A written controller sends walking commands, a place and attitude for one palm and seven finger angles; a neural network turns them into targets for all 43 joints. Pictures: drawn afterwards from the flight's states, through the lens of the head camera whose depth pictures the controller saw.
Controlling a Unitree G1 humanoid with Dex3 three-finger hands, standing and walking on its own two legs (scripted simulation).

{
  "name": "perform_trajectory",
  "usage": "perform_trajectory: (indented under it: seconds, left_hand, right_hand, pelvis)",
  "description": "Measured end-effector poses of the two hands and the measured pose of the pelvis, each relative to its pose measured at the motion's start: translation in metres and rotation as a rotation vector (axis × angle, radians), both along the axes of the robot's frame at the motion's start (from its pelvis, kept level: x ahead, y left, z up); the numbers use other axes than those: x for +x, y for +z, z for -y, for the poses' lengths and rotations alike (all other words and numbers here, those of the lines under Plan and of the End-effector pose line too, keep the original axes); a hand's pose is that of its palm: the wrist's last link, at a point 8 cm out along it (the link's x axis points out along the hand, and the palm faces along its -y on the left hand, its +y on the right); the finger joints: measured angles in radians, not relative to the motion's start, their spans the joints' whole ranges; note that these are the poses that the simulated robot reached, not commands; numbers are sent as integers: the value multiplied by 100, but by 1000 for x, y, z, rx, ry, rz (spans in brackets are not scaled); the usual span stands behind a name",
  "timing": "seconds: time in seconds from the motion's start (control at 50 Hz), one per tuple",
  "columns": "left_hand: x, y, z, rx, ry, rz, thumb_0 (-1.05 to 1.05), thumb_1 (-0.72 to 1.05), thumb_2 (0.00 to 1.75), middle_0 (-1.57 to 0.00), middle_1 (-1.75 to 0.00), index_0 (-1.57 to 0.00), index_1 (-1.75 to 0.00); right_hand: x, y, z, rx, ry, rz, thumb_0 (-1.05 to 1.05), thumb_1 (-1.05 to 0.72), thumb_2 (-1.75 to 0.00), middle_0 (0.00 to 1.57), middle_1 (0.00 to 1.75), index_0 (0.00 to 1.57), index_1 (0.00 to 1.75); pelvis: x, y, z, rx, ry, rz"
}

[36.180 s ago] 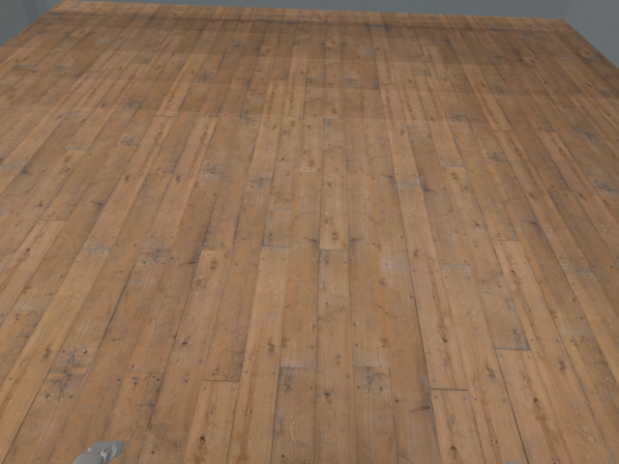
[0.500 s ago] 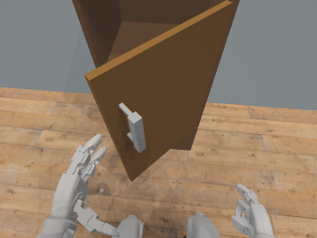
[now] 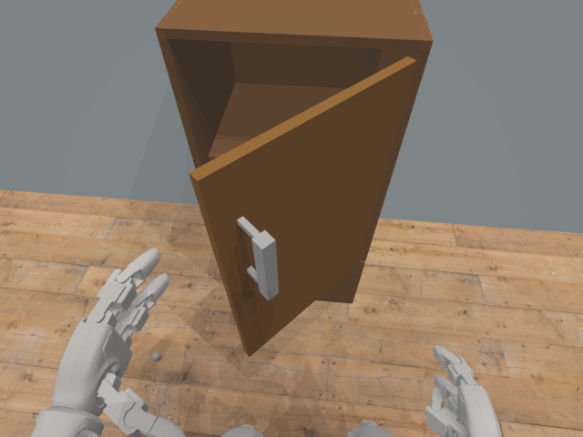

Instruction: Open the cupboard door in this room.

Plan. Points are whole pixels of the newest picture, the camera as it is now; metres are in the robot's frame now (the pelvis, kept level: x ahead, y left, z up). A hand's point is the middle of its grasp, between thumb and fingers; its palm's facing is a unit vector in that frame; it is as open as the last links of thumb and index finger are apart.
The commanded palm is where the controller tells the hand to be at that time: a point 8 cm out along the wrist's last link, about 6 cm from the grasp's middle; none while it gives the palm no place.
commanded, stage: draw the hand back to the body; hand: left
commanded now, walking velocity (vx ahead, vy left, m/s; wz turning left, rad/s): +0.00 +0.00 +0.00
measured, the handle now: (257, 259) +0.36 +0.08 +0.03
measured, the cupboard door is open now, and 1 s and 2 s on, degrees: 47 47 47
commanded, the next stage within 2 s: step back with the hand held close in 1.18 s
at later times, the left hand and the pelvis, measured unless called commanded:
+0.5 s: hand (55, 310) +0.21 +0.24 +0.17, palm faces +0.33 -0.85 -0.41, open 12.7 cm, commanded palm +0.16 +0.28 +0.19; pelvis +0.02 +0.01 +0.06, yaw -1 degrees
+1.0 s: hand out of the picture +0.23 +0.26 +0.23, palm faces +0.44 -0.80 -0.41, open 7.7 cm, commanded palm +0.17 +0.30 +0.24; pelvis +0.03 +0.00 +0.07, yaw -2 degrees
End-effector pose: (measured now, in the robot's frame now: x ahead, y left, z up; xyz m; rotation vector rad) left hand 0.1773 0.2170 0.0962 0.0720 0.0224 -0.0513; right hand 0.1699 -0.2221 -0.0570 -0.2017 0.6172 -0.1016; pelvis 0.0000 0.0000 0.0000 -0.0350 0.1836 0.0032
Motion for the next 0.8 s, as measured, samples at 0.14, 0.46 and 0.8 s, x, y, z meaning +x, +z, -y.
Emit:
perform_trajectory:
  seconds: [0.14, 0.46, 0.8]
  left_hand:
    - [-3, 23, -13, 53, 29, 17, -1, -46, 32, -16, -30, -16, -30]
    - [-8, 84, -56, 350, 381, -1, 0, 1, 52, -18, -30, -18, -30]
    - [6, 149, -81, 424, 470, 194, 1, 59, 78, -20, -30, -20, -30]
  right_hand:
    - [7, 16, -4, -3, 6, 41, 2, -91, -90, 20, 30, 20, 30]
    - [12, 37, -18, -6, 15, -6, 2, -91, -90, 20, 30, 20, 30]
    - [35, 56, -10, -18, 35, 3, 2, -91, -90, 20, 30, 20, 30]
  pelvis:
    - [5, 11, -3, -1, -2, 43]
    - [21, 53, -9, 14, -14, 182]
    - [32, 71, -6, 16, -30, 250]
